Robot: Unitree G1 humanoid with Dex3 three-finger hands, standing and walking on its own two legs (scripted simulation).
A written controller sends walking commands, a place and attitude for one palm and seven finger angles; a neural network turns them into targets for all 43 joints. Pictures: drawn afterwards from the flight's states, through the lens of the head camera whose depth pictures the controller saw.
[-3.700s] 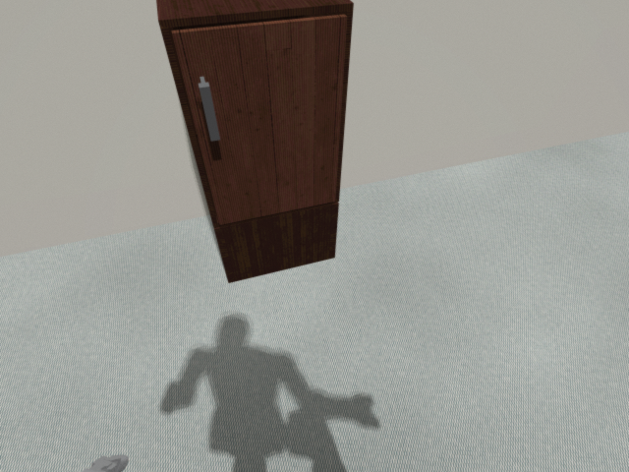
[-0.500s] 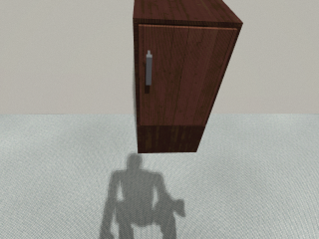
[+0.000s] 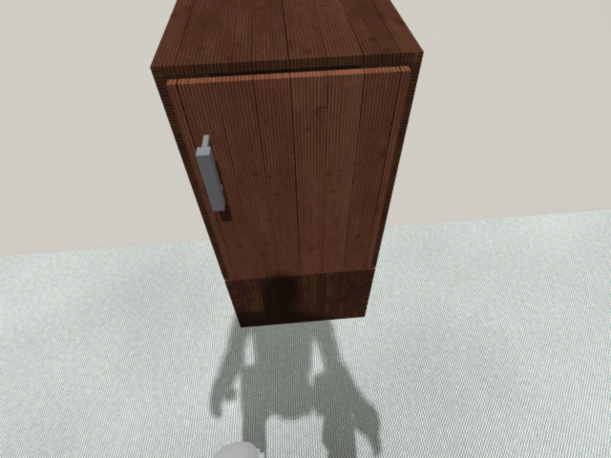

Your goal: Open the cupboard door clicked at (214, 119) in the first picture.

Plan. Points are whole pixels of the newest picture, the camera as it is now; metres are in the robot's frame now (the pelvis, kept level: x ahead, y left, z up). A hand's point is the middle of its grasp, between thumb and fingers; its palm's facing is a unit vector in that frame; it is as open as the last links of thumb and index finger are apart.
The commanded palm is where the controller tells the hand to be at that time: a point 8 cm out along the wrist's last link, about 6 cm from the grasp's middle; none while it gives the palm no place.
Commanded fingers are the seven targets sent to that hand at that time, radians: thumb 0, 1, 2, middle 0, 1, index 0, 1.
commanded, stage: come to a stop and stand still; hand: left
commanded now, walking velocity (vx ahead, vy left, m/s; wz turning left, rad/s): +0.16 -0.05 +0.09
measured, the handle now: (212, 173) +0.60 +0.20 +0.00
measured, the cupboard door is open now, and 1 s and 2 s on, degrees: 0 0 0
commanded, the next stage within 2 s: look again from close up in 1.48 s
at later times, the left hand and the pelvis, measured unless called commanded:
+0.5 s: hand out of the picture +0.08 +0.18 -0.17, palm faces +0.05 -0.98 -0.22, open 7.3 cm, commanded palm none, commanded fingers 0.00 0.90 0.90 -0.20 -0.30 -0.20 -0.30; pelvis +0.06 +0.00 +0.00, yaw -1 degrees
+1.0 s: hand out of the picture +0.02 +0.16 -0.16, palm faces +0.10 -0.97 -0.21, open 7.3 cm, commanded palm none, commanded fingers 0.00 0.90 0.90 -0.20 -0.30 -0.20 -0.30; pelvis +0.02 -0.03 +0.01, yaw +1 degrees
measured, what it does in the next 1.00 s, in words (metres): steps on the spot: left foot, then right foot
